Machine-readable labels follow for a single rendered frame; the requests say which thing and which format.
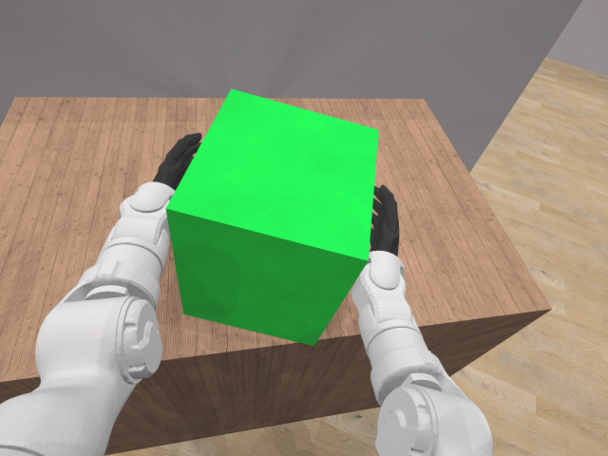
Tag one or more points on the right robot hand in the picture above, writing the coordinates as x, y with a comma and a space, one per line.
385, 235

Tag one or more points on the robot left upper arm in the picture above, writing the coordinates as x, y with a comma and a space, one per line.
91, 355

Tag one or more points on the left robot hand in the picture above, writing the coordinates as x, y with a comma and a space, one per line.
177, 160

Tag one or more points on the robot left forearm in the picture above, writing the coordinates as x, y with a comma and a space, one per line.
133, 256

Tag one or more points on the robot right forearm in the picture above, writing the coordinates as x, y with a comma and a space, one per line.
394, 344

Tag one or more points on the carton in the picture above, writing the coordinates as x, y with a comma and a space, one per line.
271, 223

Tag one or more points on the robot right upper arm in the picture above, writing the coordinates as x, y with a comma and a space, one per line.
419, 421

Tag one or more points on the pedestal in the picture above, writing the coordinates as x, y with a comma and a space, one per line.
67, 164

